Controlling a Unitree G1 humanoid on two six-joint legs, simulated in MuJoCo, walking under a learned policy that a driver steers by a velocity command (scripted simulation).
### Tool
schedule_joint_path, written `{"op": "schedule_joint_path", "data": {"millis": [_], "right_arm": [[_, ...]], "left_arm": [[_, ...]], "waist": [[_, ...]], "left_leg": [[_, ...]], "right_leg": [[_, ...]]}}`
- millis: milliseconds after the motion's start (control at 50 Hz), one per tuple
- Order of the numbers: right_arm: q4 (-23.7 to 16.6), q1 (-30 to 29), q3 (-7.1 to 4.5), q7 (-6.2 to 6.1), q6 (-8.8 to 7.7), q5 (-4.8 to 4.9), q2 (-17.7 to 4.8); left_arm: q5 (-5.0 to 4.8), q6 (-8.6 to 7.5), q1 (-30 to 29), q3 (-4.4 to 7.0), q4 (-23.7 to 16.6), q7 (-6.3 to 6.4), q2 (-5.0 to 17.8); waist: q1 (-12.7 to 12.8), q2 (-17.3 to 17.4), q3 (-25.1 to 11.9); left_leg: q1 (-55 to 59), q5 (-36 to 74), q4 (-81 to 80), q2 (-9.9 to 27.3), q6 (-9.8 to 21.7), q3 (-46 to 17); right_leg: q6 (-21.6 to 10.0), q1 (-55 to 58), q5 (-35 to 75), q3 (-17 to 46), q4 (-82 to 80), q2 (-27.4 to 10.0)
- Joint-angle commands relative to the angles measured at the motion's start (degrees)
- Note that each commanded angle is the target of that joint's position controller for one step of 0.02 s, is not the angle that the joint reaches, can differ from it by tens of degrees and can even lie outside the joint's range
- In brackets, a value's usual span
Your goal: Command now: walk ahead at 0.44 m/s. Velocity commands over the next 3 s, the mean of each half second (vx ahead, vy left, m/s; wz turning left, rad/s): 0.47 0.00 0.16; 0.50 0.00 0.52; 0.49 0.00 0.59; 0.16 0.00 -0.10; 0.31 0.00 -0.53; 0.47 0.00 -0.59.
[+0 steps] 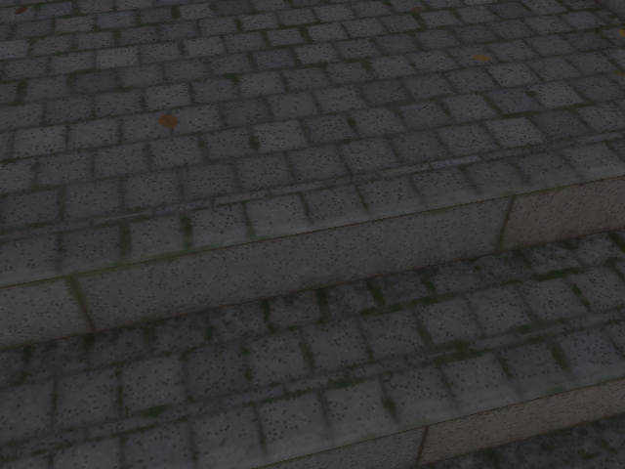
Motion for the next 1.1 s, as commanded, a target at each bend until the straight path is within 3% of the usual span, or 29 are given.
{"op": "schedule_joint_path", "data": {"millis": [20,80,100,120,140,160,180,200,220,240,280,320,380,420,520,580,620,660,680,700,720,740,760,840,880,940,980,1040,1100], "right_arm": [[3.56,-4.29,1.82,1.82,1.04,-3.12,0.91],[-1.36,-14.15,-0.79,2.73,-0.64,-0.78,-9.55],[-0.10,-12.40,-2.95,3.86,-1.37,2.96,-17.69],[-0.26,-10.67,-2.37,4.62,-1.96,3.29,-17.20],[1.47,0.24,-1.29,6.45,-2.87,1.05,-12.91],[-1.05,-1.92,-2.73,1.71,-1.41,10.66,-14.62],[2.28,-2.62,0.00,7.28,-0.98,-2.08,-4.78],[0.33,-4.52,-1.23,7.97,-0.81,1.54,-4.60],[-0.54,-10.87,-1.25,6.37,-1.71,2.30,-3.51],[-1.62,-13.50,-0.62,5.14,-2.06,2.40,-1.59],[-5.17,-18.31,1.23,3.72,-0.35,2.78,1.10],[-4.96,-16.76,1.55,3.84,2.26,2.56,0.52],[-6.51,-21.33,1.86,5.89,2.58,3.65,-0.10],[-6.06,-25.46,2.26,7.08,2.69,4.06,-0.98],[-16.65,-46.36,4.98,3.47,2.27,6.02,0.38],[-22.44,-57.95,6.22,4.98,6.47,5.51,3.45],[-18.49,-42.27,5.47,6.38,7.61,5.85,3.07],[-14.04,-30.25,2.16,5.05,5.54,6.63,-4.86],[-10.27,-17.50,0.97,3.97,4.74,7.35,-7.93],[-5.33,-4.07,-0.48,3.23,4.96,5.69,-10.43],[-1.18,7.06,-1.23,2.86,5.42,2.28,-12.73],[-0.17,4.45,-2.55,1.20,3.62,1.52,-13.18],[0.07,-2.22,-1.43,1.14,2.21,2.44,-9.11],[3.18,-18.11,2.86,3.06,1.48,2.92,4.22],[3.48,-19.25,2.43,3.17,-0.12,2.42,2.80],[8.22,-3.61,3.07,1.55,-1.35,-0.83,2.21],[11.07,2.25,3.33,2.62,-1.05,-2.30,0.31],[3.23,-7.20,2.80,5.34,-1.76,2.99,-4.03],[-0.83,-7.53,0.57,5.02,-3.62,6.09,-12.23]], "left_arm": [[-1.14,0.39,-17.78,-4.24,-14.48,-1.16,-6.57],[-0.85,2.87,-17.46,-3.65,-16.67,-1.47,-0.28],[-2.36,4.03,-17.48,-4.63,-16.34,-3.18,-1.12],[-2.70,4.06,-12.68,-3.85,-12.00,-4.07,1.39],[-4.11,2.89,-0.70,-2.15,-6.48,-2.87,7.59],[-0.07,0.85,16.83,1.31,-1.51,1.91,8.06],[2.26,1.74,30.65,-1.17,6.56,-0.86,11.84],[3.51,-0.34,35.56,1.93,9.33,0.10,16.49],[1.94,-2.40,31.65,1.36,11.94,0.36,13.20],[0.14,-2.88,22.28,0.20,13.70,-0.10,8.03],[1.21,-2.25,5.25,-3.40,14.96,-0.90,-4.47],[2.08,-2.96,-0.27,-4.76,16.69,-1.12,-8.97],[4.69,-5.09,-5.17,-4.22,15.03,-0.04,-6.34],[5.87,-5.09,6.36,-4.62,18.79,1.38,-5.14],[8.99,-3.67,31.12,-5.63,27.69,0.03,-4.12],[5.09,-3.82,25.73,-5.31,24.47,-2.81,-0.97],[2.96,-6.56,23.65,-3.89,22.13,-2.86,7.75],[2.01,-6.75,21.99,-1.82,21.65,-3.30,13.96],[5.77,-6.72,25.23,-1.75,21.55,-4.04,11.32],[6.49,-5.94,22.24,-1.57,20.08,-5.07,10.79],[3.56,-4.49,13.56,-1.02,18.27,-6.28,6.07],[1.48,-4.32,11.27,-1.50,17.27,-5.90,2.36],[2.43,-4.57,8.91,-1.08,17.02,-4.26,1.05],[3.39,-1.89,3.41,-2.86,8.74,-1.73,-1.68],[2.41,-0.83,2.71,-3.51,8.62,-1.63,-1.97],[0.98,-1.78,-5.83,-4.61,4.57,0.03,-2.68],[2.25,-2.01,-19.10,-5.30,-2.24,0.70,-0.39],[1.31,0.32,-30.66,-6.83,-9.23,1.09,-2.78],[1.72,0.78,-19.60,-4.14,-5.43,-0.65,3.02]], "waist": [[5.18,0.68,13.72],[14.15,2.00,5.29],[17.06,8.40,5.34],[16.80,10.60,4.62],[13.55,5.11,-4.96],[18.28,0.80,-12.22],[20.10,-15.37,-19.44],[19.05,-13.67,-9.19],[16.68,-14.34,2.41],[12.79,-11.27,0.57],[3.81,1.16,0.70],[-1.44,3.72,3.64],[-4.24,0.79,5.53],[0.65,-2.41,3.88],[9.33,0.23,6.10],[8.14,-7.43,6.99],[0.72,-10.61,5.51],[-2.83,-11.04,3.24],[-3.91,-6.37,-8.59],[-9.28,-1.29,-14.33],[-11.19,7.91,-13.95],[-8.76,4.83,-4.87],[-5.17,2.81,1.55],[8.49,-3.15,0.18],[9.46,-1.76,2.58],[4.28,4.54,3.54],[1.58,-3.09,4.04],[3.86,3.50,5.24],[9.01,6.33,0.68]], "left_leg": [[-2.11,23.57,-16.51,16.04,13.35,-7.62],[-41.33,45.51,-24.27,8.79,14.73,-0.16],[-36.67,65.76,-20.56,11.94,17.03,-0.70],[-29.56,88.95,-11.09,13.32,17.86,1.11],[-27.51,103.63,8.32,8.73,12.03,1.55],[-25.90,95.13,33.04,3.96,5.80,0.72],[-45.47,22.03,57.14,-7.19,7.91,-10.48],[-53.10,22.37,78.51,-9.96,8.94,-22.72],[-61.13,24.15,88.17,-7.79,10.03,-22.99],[-61.36,22.27,97.55,-8.23,11.67,-22.37],[-63.46,25.05,99.62,-5.03,16.30,-22.30],[-66.89,24.50,98.37,-2.92,18.18,-20.07],[-57.74,27.76,86.22,-0.68,18.43,-11.79],[-67.33,22.45,98.89,-1.46,17.98,-9.50],[-93.40,12.82,86.20,-0.08,19.53,-7.36],[-54.46,9.52,64.34,-1.75,13.45,5.78],[-46.49,11.14,63.09,-7.32,9.28,7.83],[-32.43,9.94,43.59,-13.54,10.89,9.20],[-4.45,28.98,48.19,-9.42,17.08,-5.61],[10.75,16.79,30.68,-5.90,20.14,-23.95],[7.88,11.20,10.80,3.45,25.82,-48.06],[-3.76,-1.48,9.04,4.03,22.46,-50.55],[-16.72,-4.58,9.38,3.64,22.64,-47.15],[-29.74,9.90,3.41,1.29,21.02,-33.72],[-34.71,13.72,1.94,-1.46,18.08,-21.22],[-29.93,12.42,-0.07,-0.62,17.16,-25.17],[-22.59,7.34,0.69,0.25,14.36,-27.06],[-54.35,6.02,-16.20,2.58,15.77,-27.28],[-25.47,66.47,-5.67,7.48,15.57,-24.29]], "right_leg": [[-5.63,-30.99,0.32,3.02,4.15,-5.96],[0.33,23.52,22.39,-6.08,-27.03,-2.95],[5.98,25.87,7.92,-11.68,-34.22,3.18],[5.57,28.03,13.85,-17.33,-36.06,7.36],[-0.37,35.70,34.34,-5.73,-35.22,5.35],[-3.83,46.57,20.51,12.21,-43.49,-5.22],[-12.24,53.87,33.60,39.38,-69.78,-12.50],[-10.59,47.69,25.93,49.05,-75.32,-15.14],[-9.29,35.71,22.24,43.31,-73.29,-15.38],[-10.21,31.39,26.44,41.03,-73.77,-15.72],[-7.06,21.45,18.34,33.44,-78.62,-16.90],[-4.72,17.38,20.43,24.64,-84.30,-16.86],[0.70,10.06,30.63,0.66,-90.89,-9.96],[-0.51,22.01,33.30,-1.19,-90.10,-10.82],[0.96,52.72,35.90,-0.56,-92.93,-16.59],[-3.13,24.10,55.26,-7.14,-107.56,-16.96],[-3.55,35.80,110.53,-11.36,-96.32,-20.63],[1.26,41.78,133.86,-10.77,-82.70,-21.51],[6.33,23.56,128.03,-8.22,-66.62,-18.97],[7.22,9.23,93.76,-4.32,-50.69,-11.80],[7.68,2.03,35.38,3.10,-23.07,1.01],[5.74,-5.97,39.12,13.14,-8.81,-0.31],[4.83,-7.31,42.46,14.35,-3.95,-1.91],[-0.73,-17.10,38.64,11.85,10.19,-1.63],[0.46,-18.14,31.16,5.61,4.90,-4.35],[1.84,-26.99,21.15,3.62,20.66,-4.31],[0.72,-32.80,20.18,4.02,2.97,-7.01],[7.64,9.51,13.07,-3.54,-24.64,-8.36],[8.41,10.44,14.68,-10.04,-36.66,0.43]]}}
Next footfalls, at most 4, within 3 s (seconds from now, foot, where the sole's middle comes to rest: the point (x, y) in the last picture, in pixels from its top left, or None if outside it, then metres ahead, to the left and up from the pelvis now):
0.10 right None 0.21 -0.13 -0.60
0.66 left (249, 403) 0.55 0.10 -0.43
1.12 right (310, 182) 0.93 -0.03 -0.27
1.70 left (134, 167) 1.00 0.32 -0.27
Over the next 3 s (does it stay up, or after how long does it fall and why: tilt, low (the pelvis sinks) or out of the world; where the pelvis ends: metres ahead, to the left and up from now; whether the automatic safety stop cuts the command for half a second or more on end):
stays up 1.36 0.20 0.50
